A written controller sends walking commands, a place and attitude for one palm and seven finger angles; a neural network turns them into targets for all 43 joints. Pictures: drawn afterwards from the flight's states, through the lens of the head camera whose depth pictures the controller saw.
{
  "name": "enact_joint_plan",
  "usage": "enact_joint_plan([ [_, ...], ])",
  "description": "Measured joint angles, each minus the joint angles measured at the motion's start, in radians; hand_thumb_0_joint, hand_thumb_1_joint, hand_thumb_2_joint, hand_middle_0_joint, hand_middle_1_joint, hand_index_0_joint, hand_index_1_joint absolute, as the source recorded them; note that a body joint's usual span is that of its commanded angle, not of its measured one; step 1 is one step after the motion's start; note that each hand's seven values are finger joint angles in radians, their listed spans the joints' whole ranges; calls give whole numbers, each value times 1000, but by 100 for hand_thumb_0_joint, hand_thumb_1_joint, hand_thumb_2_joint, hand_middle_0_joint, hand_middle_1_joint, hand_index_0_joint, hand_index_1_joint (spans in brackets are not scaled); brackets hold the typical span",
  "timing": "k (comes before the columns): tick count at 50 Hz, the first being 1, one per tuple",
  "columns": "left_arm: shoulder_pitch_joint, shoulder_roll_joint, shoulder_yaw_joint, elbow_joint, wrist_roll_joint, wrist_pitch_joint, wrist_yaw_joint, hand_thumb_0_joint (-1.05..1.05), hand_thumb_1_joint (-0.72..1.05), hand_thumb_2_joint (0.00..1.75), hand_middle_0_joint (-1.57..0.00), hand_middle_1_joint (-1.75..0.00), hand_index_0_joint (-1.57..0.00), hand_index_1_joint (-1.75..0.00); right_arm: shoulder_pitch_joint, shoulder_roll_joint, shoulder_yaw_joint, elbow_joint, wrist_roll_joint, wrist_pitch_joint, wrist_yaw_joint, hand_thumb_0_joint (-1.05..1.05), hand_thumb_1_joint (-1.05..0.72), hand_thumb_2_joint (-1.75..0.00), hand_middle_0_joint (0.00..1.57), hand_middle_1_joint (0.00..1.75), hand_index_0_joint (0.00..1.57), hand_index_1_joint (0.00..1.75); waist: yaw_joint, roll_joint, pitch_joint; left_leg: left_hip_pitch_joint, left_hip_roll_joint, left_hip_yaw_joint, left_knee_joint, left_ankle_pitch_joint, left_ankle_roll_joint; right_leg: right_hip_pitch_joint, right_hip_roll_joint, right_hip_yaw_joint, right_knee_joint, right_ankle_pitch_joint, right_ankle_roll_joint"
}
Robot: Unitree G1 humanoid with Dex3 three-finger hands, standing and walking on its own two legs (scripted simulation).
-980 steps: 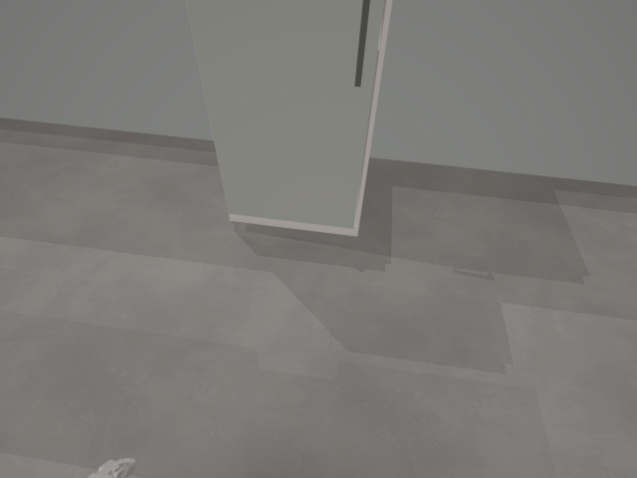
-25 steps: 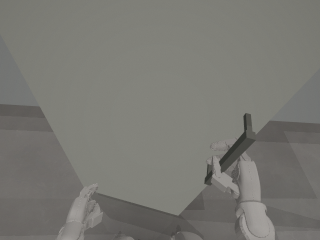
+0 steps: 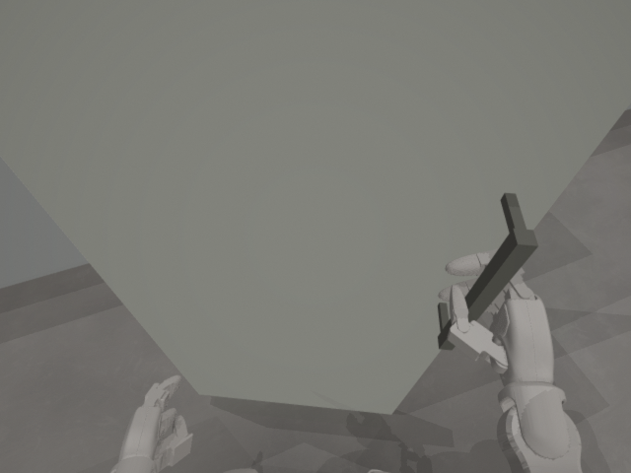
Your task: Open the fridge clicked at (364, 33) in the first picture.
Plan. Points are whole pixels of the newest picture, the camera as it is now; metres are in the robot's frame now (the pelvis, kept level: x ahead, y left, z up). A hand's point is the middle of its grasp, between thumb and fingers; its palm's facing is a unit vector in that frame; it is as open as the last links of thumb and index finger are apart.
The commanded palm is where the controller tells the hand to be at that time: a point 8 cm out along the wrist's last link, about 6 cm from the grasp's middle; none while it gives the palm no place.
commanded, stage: walk backward, drawing the door open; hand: right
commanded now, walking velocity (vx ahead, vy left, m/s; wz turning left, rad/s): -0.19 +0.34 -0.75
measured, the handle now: (472, 285) +0.31 -0.15 +0.10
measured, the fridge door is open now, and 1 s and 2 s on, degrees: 27 61 80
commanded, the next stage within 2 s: stop walking and hold the door back in 1.42 s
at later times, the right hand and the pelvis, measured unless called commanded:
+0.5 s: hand (423, 465) +0.14 -0.07 +0.10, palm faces +0.52 +0.82 -0.24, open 5.8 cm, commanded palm +0.08 -0.10 +0.10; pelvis -0.04 +0.19 +0.01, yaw -26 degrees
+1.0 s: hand out of the picture +0.03 +0.01 +0.10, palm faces +0.83 +0.48 -0.30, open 5.9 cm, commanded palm -0.03 +0.01 +0.10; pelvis -0.02 +0.34 +0.02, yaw -43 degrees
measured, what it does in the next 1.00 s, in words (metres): steps to the left, turning right: left foot, then right foot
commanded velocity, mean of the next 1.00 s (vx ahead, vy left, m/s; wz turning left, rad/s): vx -0.20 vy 0.22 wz -0.69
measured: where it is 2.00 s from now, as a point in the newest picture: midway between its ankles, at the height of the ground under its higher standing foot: outside the picture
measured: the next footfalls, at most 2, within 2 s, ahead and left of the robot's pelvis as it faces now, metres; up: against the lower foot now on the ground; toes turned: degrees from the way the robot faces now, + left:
left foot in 0.28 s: +0.10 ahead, +0.28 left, +0.00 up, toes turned -15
right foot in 0.54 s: -0.07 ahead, +0.10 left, +0.00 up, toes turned -35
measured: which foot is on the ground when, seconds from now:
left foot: up 0.00-0.26, down 0.28-0.52, up 0.54-0.84, down 0.86-1.00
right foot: down 0.00-0.26, up 0.28-0.52, down 0.54-0.84, up 0.86-1.00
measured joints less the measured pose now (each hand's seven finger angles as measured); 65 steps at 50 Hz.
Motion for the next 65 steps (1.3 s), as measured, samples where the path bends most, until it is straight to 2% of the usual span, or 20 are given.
enact_joint_plan([
  [2,-26,-23,3,6,15,-10,-7,1,90,90,-20,-30,-20,-30,-43,-23,-26,32,-9,-21,-3,0,-72,-85,45,140,37,140,12,28,46,-104,-42,-55,267,-79,-16,18,7,35,-18,-47,-8],
  [5,-31,-44,-21,-3,29,-4,-29,1,90,89,-20,-30,-20,-30,-74,-39,-57,60,-23,7,-11,0,-72,-83,45,140,35,140,18,37,85,-217,-95,-87,403,-62,-34,64,-18,111,-136,30,39],
  [8,-15,-32,-23,-29,32,-8,-33,1,90,89,-20,-30,-20,-30,-85,-40,-67,66,-20,36,-15,0,-73,-82,45,140,34,140,10,-12,105,-234,-81,-96,242,36,-26,80,-67,198,-222,101,69],
  [12,21,-22,-20,-49,5,0,-22,1,90,89,-21,-30,-20,-30,-71,-54,-77,75,3,51,-21,0,-73,-81,45,139,32,140,-6,-50,73,-76,-50,-112,-78,69,-18,29,-114,249,-189,78,81],
  [14,32,-37,-23,-45,-5,0,-18,1,90,89,-21,-30,-20,-30,-59,-82,-102,55,3,54,-26,0,-71,-80,45,139,31,140,-16,0,29,12,-14,-129,-245,73,-8,-55,-87,237,-72,-48,72],
  [17,-39,-2,-3,15,2,1,-10,1,90,89,-21,-30,-20,-30,-53,-38,-136,44,-6,49,-39,0,-71,-81,45,139,32,140,-36,-3,53,-43,-4,-119,-156,172,-6,-189,-22,206,418,-251,55],
  [20,-57,15,18,22,1,20,-5,1,90,89,-20,-30,-20,-30,-18,-26,-141,51,3,38,-32,0,-71,-81,44,139,33,140,-19,6,57,-22,30,-86,-185,166,8,-180,9,65,577,-281,61],
  [24,-29,17,16,-23,-4,17,9,1,90,90,-20,-30,-20,-30,7,-48,-122,20,20,23,-20,1,-70,-80,44,138,36,140,17,38,45,-20,69,9,-210,179,19,-25,4,-63,269,-292,53],
  [27,-7,21,14,-67,3,8,16,1,90,90,-20,-30,-20,-30,8,-60,-104,-41,30,10,-15,2,-70,-80,44,138,37,140,18,54,27,-105,78,51,-74,123,19,93,0,-85,-27,-82,26],
  [29,-20,-6,11,-53,8,10,11,1,90,90,-20,-30,-20,-30,-20,-69,-103,-32,14,-8,-18,1,-70,-81,44,139,37,140,-4,88,65,-163,46,-22,118,-30,-9,95,5,-70,-3,-104,0],
  [32,-12,-41,-11,-29,14,13,-13,1,90,90,-20,-30,-20,-30,-23,-66,-106,4,-8,-6,-11,1,-70,-80,45,139,37,140,-5,71,74,-211,-18,-57,271,-48,-32,122,-24,2,-80,-80,17],
  [39,29,-54,-41,-42,-7,3,-38,1,90,89,-21,-30,-20,-30,-9,-56,-111,63,23,27,-33,1,-72,-81,40,132,35,140,-26,-30,57,-100,-32,-88,-44,46,-38,131,-92,144,-218,39,90],
  [42,35,-56,-49,-46,-14,0,-38,1,90,89,-21,-30,-20,-30,6,-74,-151,71,48,35,-46,1,-70,-83,39,130,34,140,-41,-20,23,30,-20,-84,-277,159,-40,80,-77,174,-149,11,104],
  [45,-3,-15,-56,-26,-1,-5,-46,1,90,89,-21,-30,-24,-32,3,-59,-198,87,37,34,-56,-1,-68,-83,41,131,33,140,-47,-31,22,-6,-16,-71,-241,201,10,-61,-24,187,200,-226,64],
  [49,-24,5,-32,1,-1,29,-37,1,90,89,-21,-30,-27,-34,28,-55,-215,112,43,25,-57,-1,-68,-82,39,130,34,140,-16,7,22,8,28,-49,-273,220,29,-145,48,61,528,-285,74],
  [52,-8,16,-21,-11,-7,45,-19,1,90,89,-20,-30,-25,-33,41,-68,-202,105,38,15,-56,-1,-69,-81,38,131,36,140,12,40,17,32,54,1,-309,244,33,-90,45,-27,424,-299,70],
  [55,15,32,-13,-29,-4,50,-9,1,90,90,-20,-30,-23,-32,47,-77,-175,60,32,14,-47,0,-69,-81,39,133,37,139,21,65,1,17,62,57,-301,247,35,4,28,-58,207,-277,53],
  [58,26,53,-3,-65,-4,47,-1,1,90,90,-20,-30,-22,-31,49,-80,-146,-11,37,4,-39,1,-70,-82,41,135,36,138,24,68,-9,-61,60,92,-179,171,29,103,13,-44,-70,-63,25],
  [61,10,13,1,-41,2,36,-5,1,90,90,-20,-30,-21,-31,34,-95,-125,-2,14,-19,-36,0,-70,-82,42,137,36,138,12,89,30,-146,4,-26,106,-45,-3,101,19,-16,-53,-53,-30],
  [65,41,-34,-25,-23,0,19,-33,1,90,90,-20,-30,-20,-31,43,-96,-79,32,-8,1,-23,1,-70,-81,43,138,37,138,23,28,17,-170,-62,-67,248,11,-26,130,-13,94,-200,37,-7],
])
